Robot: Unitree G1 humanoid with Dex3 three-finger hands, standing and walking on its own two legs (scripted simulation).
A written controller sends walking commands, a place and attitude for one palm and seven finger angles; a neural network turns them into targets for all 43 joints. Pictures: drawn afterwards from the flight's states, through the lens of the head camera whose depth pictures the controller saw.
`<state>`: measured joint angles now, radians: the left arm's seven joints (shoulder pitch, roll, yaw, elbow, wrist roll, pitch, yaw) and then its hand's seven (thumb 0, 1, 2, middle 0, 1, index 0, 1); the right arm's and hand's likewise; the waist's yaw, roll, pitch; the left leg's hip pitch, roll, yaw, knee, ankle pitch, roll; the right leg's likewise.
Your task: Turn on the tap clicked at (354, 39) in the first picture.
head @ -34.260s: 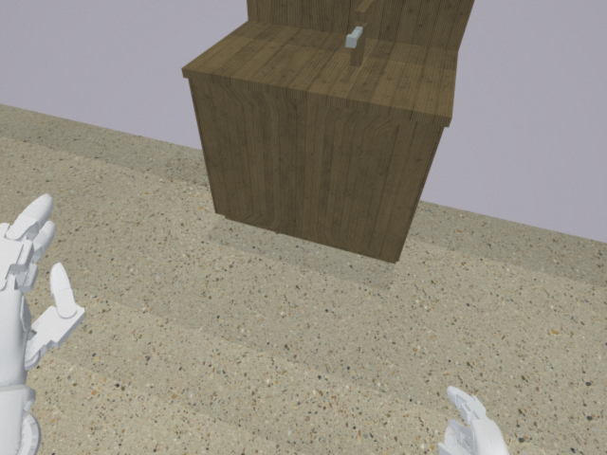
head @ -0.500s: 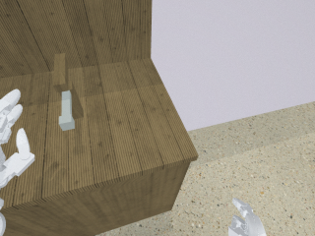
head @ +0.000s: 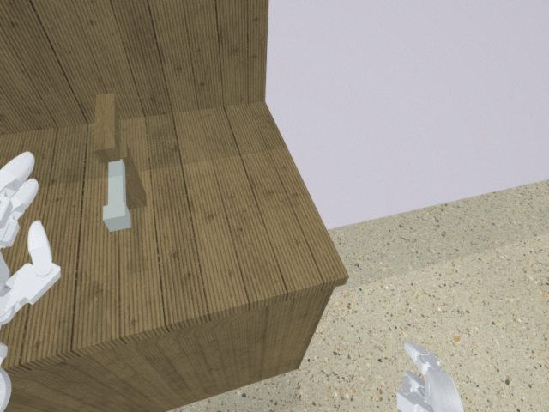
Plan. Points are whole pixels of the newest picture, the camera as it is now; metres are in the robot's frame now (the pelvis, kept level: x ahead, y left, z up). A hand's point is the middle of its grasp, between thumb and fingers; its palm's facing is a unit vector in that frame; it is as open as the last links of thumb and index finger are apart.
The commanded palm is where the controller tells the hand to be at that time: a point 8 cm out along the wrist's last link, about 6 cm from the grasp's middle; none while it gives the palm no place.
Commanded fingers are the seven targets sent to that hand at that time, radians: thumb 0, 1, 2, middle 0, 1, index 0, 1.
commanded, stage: shuffle to correct the standing spot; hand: left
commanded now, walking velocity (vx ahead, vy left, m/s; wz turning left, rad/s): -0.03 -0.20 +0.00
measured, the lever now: (117, 217) +0.34 +0.24 +0.09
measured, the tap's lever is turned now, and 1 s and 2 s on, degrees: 0 0 0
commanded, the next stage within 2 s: none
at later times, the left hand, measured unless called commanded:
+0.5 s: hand (50, 276) +0.21 +0.24 +0.17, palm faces +0.34 -0.86 -0.38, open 7.4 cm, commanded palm +0.15 +0.28 +0.18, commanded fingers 0.00 0.90 0.90 -0.20 -0.30 -0.20 -0.30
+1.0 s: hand (50, 283) +0.21 +0.24 +0.16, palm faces +0.33 -0.86 -0.39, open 7.4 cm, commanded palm +0.15 +0.28 +0.18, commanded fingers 0.00 0.90 0.90 -0.20 -0.30 -0.20 -0.30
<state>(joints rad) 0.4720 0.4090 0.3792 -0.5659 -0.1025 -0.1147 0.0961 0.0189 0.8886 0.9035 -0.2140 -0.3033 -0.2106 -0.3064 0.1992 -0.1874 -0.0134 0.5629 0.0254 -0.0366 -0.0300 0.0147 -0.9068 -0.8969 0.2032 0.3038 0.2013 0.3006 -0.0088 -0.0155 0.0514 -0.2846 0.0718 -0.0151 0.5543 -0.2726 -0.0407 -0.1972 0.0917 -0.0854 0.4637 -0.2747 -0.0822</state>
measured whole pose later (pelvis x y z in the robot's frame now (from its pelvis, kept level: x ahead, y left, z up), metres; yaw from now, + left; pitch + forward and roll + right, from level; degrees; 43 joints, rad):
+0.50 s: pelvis -0.01 +0.00 +0.00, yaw +0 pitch +0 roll -1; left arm 0.47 0.40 0.38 -0.55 -0.10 -0.12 0.10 0.02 0.89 0.90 -0.21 -0.30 -0.21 -0.31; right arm 0.21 -0.19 -0.01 0.57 0.03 -0.03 -0.03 0.01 -0.91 -0.90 0.20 0.30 0.20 0.30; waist -0.01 0.00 0.04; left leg -0.29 0.08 -0.02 0.55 -0.26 -0.04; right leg -0.20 0.10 -0.09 0.45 -0.26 -0.09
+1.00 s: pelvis -0.01 +0.00 +0.00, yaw +0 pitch +0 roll -2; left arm 0.49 0.40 0.37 -0.53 -0.11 -0.11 0.10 0.02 0.89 0.90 -0.21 -0.30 -0.21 -0.31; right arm 0.20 -0.19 -0.01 0.56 0.03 -0.03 -0.03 0.01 -0.91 -0.90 0.20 0.30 0.20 0.30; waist -0.01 0.01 0.04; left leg -0.30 0.08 -0.01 0.55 -0.26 -0.04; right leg -0.21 0.10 -0.08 0.45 -0.25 -0.09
